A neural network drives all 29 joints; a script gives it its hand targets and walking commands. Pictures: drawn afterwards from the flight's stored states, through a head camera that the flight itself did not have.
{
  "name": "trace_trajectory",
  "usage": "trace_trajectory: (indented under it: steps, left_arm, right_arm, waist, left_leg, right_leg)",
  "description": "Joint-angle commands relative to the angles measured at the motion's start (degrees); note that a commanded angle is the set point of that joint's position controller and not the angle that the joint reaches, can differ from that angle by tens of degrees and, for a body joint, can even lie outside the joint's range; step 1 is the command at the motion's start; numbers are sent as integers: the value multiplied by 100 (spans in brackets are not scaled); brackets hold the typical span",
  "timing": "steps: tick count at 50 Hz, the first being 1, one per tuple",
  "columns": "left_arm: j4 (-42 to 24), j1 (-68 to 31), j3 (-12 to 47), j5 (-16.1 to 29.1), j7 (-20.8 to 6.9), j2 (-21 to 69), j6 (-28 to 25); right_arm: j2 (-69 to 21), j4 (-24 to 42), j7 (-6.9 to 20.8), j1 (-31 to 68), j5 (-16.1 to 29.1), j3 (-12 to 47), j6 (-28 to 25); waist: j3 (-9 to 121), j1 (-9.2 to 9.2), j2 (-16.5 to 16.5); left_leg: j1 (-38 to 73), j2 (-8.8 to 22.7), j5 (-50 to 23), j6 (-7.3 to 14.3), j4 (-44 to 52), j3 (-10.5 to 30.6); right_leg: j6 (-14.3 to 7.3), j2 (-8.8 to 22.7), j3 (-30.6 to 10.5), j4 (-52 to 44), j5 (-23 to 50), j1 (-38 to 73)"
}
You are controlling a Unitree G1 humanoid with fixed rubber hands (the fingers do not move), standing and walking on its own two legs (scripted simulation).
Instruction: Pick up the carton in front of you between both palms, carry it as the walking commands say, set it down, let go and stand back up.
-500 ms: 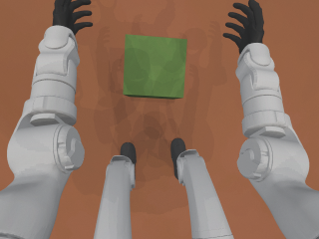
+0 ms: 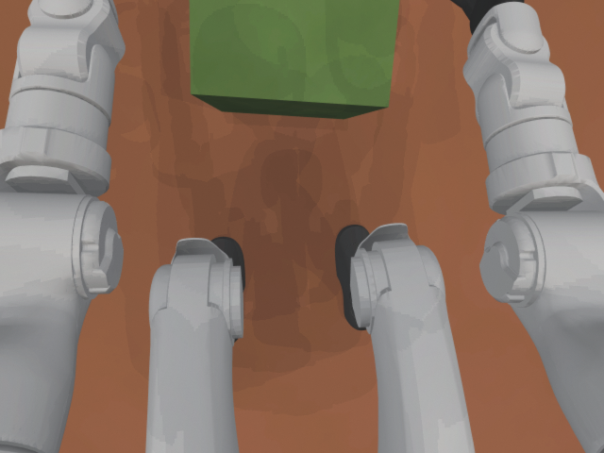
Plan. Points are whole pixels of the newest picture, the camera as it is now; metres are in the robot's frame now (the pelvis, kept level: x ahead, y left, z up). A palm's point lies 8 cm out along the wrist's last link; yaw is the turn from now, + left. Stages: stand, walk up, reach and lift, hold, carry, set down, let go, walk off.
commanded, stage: reach and lift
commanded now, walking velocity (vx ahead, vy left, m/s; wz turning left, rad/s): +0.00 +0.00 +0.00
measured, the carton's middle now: (290, 31) +0.55 -0.01 -0.30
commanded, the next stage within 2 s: none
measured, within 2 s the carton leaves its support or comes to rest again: leaves its support in 1.14 s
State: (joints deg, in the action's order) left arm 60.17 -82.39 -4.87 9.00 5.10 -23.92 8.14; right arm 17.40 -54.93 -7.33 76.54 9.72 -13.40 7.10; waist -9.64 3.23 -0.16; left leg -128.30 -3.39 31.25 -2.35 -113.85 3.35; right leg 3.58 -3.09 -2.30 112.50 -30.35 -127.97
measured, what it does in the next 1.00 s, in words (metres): lowers itself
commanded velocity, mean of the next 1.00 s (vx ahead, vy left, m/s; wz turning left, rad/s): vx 0.00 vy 0.00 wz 0.00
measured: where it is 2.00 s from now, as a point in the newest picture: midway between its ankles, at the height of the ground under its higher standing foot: (293, 301)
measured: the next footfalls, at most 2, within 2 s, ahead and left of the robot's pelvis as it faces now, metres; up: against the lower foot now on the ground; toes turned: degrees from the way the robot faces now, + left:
none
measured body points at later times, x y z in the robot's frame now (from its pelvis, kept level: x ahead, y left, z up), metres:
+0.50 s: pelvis +0.00 +0.00 -0.06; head +0.38 +0.01 +0.18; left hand +0.58 +0.17 -0.24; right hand +0.56 -0.19 -0.24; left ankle +0.10 +0.12 -0.39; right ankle +0.11 -0.13 -0.39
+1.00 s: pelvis +0.00 +0.00 -0.06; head +0.37 +0.01 +0.18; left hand +0.58 +0.14 -0.24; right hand +0.56 -0.17 -0.24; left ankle +0.10 +0.12 -0.39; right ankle +0.11 -0.13 -0.39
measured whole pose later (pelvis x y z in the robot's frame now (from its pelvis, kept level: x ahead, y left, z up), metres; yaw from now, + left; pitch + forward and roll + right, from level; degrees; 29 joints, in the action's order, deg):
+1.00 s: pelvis +0.00 +0.00 -0.06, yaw +0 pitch +35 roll -2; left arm 65.5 -90.4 -9.2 2.8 4.0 -18.5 9.0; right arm 14.3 -59.4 -5.6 84.9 3.8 -17.2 8.5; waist -23.8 1.9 0.2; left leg -128.8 -2.8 34.5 -1.8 -128.1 2.9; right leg 3.4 -2.6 -1.5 126.4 -33.4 -128.4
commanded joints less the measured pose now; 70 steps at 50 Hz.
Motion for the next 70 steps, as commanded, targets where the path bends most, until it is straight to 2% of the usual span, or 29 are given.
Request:
trace_trajectory:
  steps: [1,7,12,17,19,23,31,36,38,39,40,43,45,47,49,52,54,57,59,60,62,63,66,68,70]
  left_arm:
    - [-147,-2040,27,73,-19,-694,-112]
    - [458,-2345,72,74,-93,-810,-321]
    - [184,-2684,198,141,-53,-915,-502]
    - [92,-2327,328,298,-25,-785,-603]
    - [30,-2191,397,356,-16,-701,-608]
    - [162,-1997,482,416,-12,-540,-562]
    - [286,-2212,364,275,5,-499,-532]
    - [317,-2606,612,356,-48,125,-496]
    - [345,-2665,506,186,-63,260,-481]
    - [323,-2719,492,80,-97,526,-470]
    - [256,-3006,628,30,-257,1381,-442]
    - [194,-3588,827,-194,-987,4230,-210]
    - [40,-3392,685,-415,-1353,5103,-45]
    - [-102,-3256,614,-440,-1547,5510,65]
    - [-314,-3250,675,-377,-1645,5793,140]
    - [-791,-3358,1018,-173,-1641,6185,186]
    - [-1262,-3469,1343,47,-1589,6518,204]
    - [-2320,-3768,1753,293,-1487,6975,305]
    - [-2896,-3810,1998,325,-1369,7305,427]
    - [-3126,-3785,2097,344,-1305,7377,487]
    - [-3291,-3533,2179,283,-1236,7512,638]
    - [-3184,-3337,2134,201,-1232,7600,715]
    - [-2282,-2629,1662,-225,-1311,7835,910]
    - [-1597,-2332,1110,-654,-1399,7868,982]
    - [-1122,-2207,547,-1049,-1475,7792,1035]
  right_arm:
    - [791,195,-12,1828,17,-3,-101]
    - [840,-453,40,2268,-29,86,-297]
    - [1021,-351,7,2565,136,188,-498]
    - [874,-370,-28,2303,325,454,-587]
    - [823,-340,-46,2138,355,481,-591]
    - [766,-514,-65,1852,285,392,-564]
    - [657,-417,-41,2214,224,386,-550]
    - [115,-438,15,2624,293,644,-512]
    - [-51,-501,23,2662,100,518,-492]
    - [-388,-448,76,2784,70,561,-481]
    - [-1323,-368,248,3132,62,726,-443]
    - [-3939,-159,1006,4104,-230,1042,-173]
    - [-4742,68,1397,4150,-402,1064,26]
    - [-5130,282,1618,4082,-439,1108,166]
    - [-5386,529,1723,4072,-375,1227,264]
    - [-5836,906,1754,4067,-39,1514,318]
    - [-6080,1314,1720,4236,229,1833,337]
    - [-6482,2076,1635,4342,438,2255,463]
    - [-6701,2536,1546,4311,460,2500,575]
    - [-6732,2802,1478,4269,436,2576,618]
    - [-6754,3103,1412,4185,362,2665,735]
    - [-6797,3060,1413,4083,281,2653,802]
    - [-6972,2384,1496,3615,-151,2283,979]
    - [-7030,1712,1584,3261,-628,1764,1087]
    - [-7043,1275,1656,3083,-1040,1260,1163]
  waist:
    - [6653,152,-405]
    - [5837,98,-271]
    - [5915,85,-353]
    - [6264,-16,-288]
    - [6427,11,-314]
    - [6116,118,-381]
    - [5692,12,-297]
    - [5530,36,-293]
    - [5419,55,-292]
    - [5369,-17,-285]
    - [5325,-98,-265]
    - [4947,-116,-341]
    - [4680,-180,-282]
    - [4621,-197,-257]
    - [4815,-167,-244]
    - [5677,-145,-292]
    - [6761,-115,-317]
    - [8869,-76,-370]
    - [10135,-99,-474]
    - [10598,-58,-463]
    - [10869,-24,-447]
    - [10613,-16,-413]
    - [8695,-17,-322]
    - [7407,0,-314]
    - [6696,-22,-276]
  left_leg:
    - [3670,152,-973,-8,658,-546]
    - [3082,219,-954,9,166,-445]
    - [3054,199,-1495,16,-218,-429]
    - [3353,166,-2220,21,-480,-440]
    - [3478,152,-2355,12,-510,-445]
    - [3421,133,-2159,-14,-462,-420]
    - [3132,140,-1609,26,-305,-422]
    - [3167,72,-1385,41,-230,-419]
    - [3180,35,-1311,30,-214,-437]
    - [3243,16,-1307,41,-200,-442]
    - [3257,-34,-1312,64,-206,-448]
    - [2972,-224,-1223,136,-329,-489]
    - [2709,-289,-1136,197,-382,-574]
    - [2615,-304,-1224,233,-425,-621]
    - [2672,-314,-1401,254,-465,-645]
    - [3035,-338,-1825,244,-501,-694]
    - [3560,-365,-2384,239,-535,-721]
    - [4643,-423,-3388,196,-524,-752]
    - [5313,-487,-3945,126,-446,-771]
    - [5489,-514,-3997,94,-378,-782]
    - [5530,-579,-3722,82,-169,-818]
    - [5384,-606,-3478,87,-29,-835]
    - [4411,-648,-2245,72,496,-860]
    - [3654,-642,-1288,80,883,-854]
    - [3283,-632,-700,121,1206,-847]
  right_leg:
    - [32,158,707,-599,1140,3316]
    - [23,200,588,-63,1234,3226]
    - [-19,161,521,315,1856,3312]
    - [-14,85,526,596,2552,3650]
    - [-24,60,556,630,2654,3703]
    - [-17,57,613,587,2355,3352]
    - [-29,75,600,488,1787,3073]
    - [-67,15,572,383,1582,3163]
    - [-74,-31,578,356,1506,3229]
    - [-69,-71,595,353,1481,3229]
    - [-72,-135,616,370,1447,3232]
    - [-112,-306,621,495,1354,2950]
    - [-160,-363,678,538,1239,2765]
    - [-190,-380,712,579,1301,2653]
    - [-210,-385,733,607,1440,2675]
    - [-213,-423,755,667,1932,3047]
    - [-192,-434,792,718,2505,3468]
    - [-157,-493,858,686,3397,4181]
    - [-107,-566,886,571,3700,4356]
    - [-82,-598,911,492,3724,4516]
    - [-51,-659,953,275,3457,4644]
    - [-51,-670,965,137,3235,4616]
    - [-60,-665,948,-374,2105,3905]
    - [-112,-654,938,-713,1249,3373]
    - [-158,-665,917,-1004,731,3175]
